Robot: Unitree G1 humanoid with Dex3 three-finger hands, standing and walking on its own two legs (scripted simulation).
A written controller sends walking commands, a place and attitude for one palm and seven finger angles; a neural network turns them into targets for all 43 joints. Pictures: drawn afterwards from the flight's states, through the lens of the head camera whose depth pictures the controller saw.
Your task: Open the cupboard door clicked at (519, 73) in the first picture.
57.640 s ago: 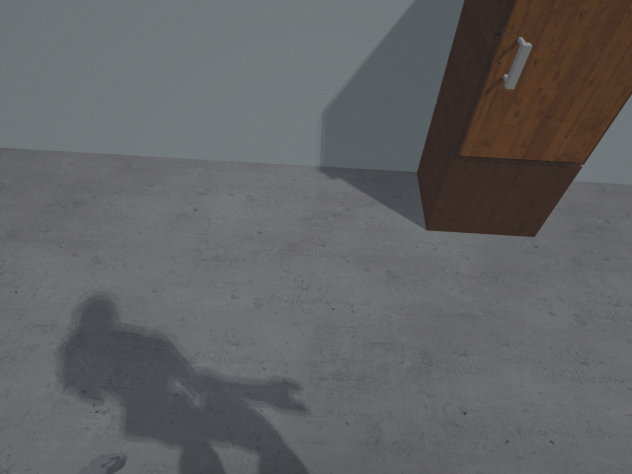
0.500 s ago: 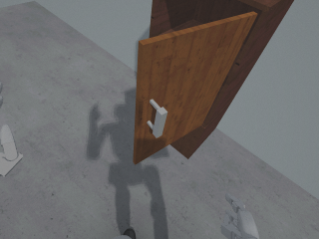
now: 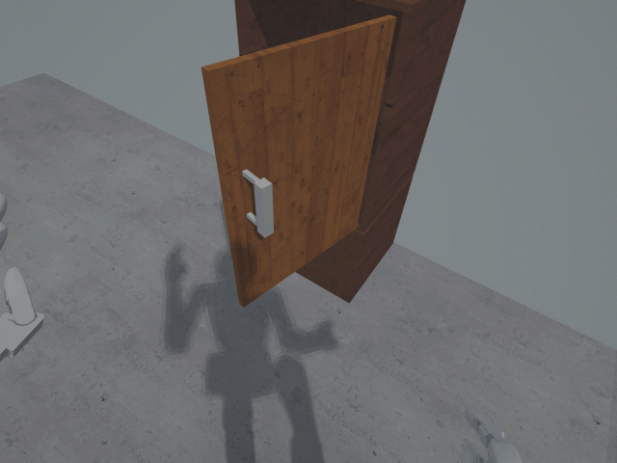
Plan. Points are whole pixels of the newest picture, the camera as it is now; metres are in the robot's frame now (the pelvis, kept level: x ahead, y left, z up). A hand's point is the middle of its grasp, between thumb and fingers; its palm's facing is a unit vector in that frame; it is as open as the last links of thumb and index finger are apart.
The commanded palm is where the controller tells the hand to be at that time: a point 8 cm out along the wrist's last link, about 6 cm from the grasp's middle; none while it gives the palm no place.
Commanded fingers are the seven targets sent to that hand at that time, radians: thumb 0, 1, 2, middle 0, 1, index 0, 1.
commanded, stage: stop stepping back and stand still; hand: left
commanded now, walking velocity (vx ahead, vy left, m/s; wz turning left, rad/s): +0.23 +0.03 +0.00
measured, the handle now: (257, 203) +0.56 +0.10 +0.01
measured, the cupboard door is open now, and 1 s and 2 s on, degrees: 78 78 78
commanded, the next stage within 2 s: let the arm hang, fingers relaxed in 0.60 s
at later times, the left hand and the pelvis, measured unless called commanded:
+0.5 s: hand out of the picture +0.18 +0.27 +0.18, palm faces +0.37 -0.78 -0.51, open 7.5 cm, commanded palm +0.12 +0.32 +0.19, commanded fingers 0.00 0.90 0.90 -0.20 -0.30 -0.20 -0.30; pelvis -0.01 +0.02 +0.01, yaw +0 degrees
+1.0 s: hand out of the picture +0.00 +0.20 -0.17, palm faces +0.02 -0.99 -0.17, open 7.2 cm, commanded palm none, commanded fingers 0.00 0.90 0.90 -0.20 -0.30 -0.20 -0.30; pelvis -0.03 +0.03 +0.01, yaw +2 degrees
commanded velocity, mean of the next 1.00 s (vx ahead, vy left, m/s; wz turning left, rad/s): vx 0.02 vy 0.01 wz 0.00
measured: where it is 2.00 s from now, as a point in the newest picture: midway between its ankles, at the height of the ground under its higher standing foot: outside the picture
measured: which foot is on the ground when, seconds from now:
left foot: down 0.00-0.00, up 0.02-0.22, down 0.24-1.00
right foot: down 0.00-1.00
